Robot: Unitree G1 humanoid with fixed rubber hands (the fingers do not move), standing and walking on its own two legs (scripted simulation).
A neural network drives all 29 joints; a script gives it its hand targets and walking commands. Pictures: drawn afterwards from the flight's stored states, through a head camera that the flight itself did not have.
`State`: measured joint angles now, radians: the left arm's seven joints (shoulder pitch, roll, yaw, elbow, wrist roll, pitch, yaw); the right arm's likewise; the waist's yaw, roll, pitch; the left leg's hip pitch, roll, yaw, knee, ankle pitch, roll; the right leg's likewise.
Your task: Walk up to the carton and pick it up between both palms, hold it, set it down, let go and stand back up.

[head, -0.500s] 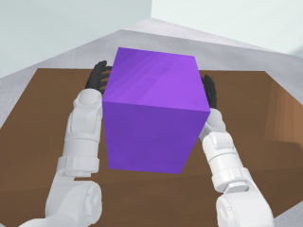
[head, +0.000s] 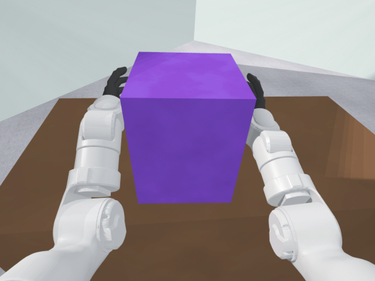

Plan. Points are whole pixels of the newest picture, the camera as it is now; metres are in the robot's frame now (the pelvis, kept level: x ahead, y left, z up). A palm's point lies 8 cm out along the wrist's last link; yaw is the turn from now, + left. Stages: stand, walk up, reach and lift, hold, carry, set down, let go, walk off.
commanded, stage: reach and lift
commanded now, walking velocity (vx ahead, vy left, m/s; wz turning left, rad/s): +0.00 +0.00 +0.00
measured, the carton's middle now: (185, 127) +0.38 -0.03 +0.19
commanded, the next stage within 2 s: hold in 1.04 s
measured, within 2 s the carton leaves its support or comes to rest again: neither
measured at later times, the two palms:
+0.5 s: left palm (98, 94) +0.40 +0.14 +0.27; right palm (246, 86) +0.39 -0.15 +0.28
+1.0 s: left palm (98, 81) +0.39 +0.13 +0.29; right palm (252, 73) +0.39 -0.16 +0.31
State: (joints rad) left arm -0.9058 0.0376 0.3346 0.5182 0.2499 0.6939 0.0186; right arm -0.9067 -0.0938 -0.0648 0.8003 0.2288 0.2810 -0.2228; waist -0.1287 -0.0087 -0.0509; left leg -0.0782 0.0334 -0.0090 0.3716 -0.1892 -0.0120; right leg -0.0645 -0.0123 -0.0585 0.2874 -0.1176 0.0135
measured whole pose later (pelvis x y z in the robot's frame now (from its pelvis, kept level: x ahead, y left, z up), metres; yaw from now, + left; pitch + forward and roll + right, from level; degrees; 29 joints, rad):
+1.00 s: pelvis +0.02 +0.00 +0.00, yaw +0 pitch -3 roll -2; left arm -0.99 0.08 0.32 0.47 0.13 0.93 0.10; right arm -1.14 -0.22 0.07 0.84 0.45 0.58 -0.28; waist -0.09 0.05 -0.16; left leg -0.15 0.05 -0.02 0.44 -0.24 -0.02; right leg -0.10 0.00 -0.06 0.29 -0.14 0.02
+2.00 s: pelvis +0.00 -0.01 +0.00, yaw +1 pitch -1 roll -2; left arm -1.12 0.14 0.37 0.66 0.14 0.89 0.04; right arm -1.26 -0.21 0.04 0.97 0.43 0.63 -0.31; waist -0.07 0.04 -0.22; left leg -0.20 0.05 -0.04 0.42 -0.20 -0.04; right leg -0.16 0.01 -0.08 0.30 -0.12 0.00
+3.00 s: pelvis +0.01 -0.01 +0.00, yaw +1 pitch -2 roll -2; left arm -1.07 0.12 0.37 0.55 0.14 0.93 0.06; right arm -1.23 -0.22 0.06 0.89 0.46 0.67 -0.32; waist -0.07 0.06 -0.21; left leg -0.18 0.06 -0.04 0.44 -0.23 -0.03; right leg -0.13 0.02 -0.08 0.29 -0.13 0.00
